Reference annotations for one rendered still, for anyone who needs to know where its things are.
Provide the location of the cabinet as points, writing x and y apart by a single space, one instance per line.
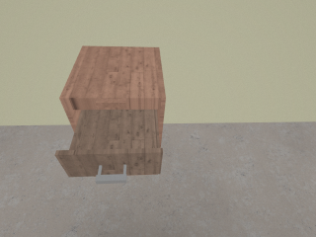
133 73

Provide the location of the drawer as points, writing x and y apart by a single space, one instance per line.
112 139

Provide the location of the handle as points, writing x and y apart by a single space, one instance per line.
111 178
111 102

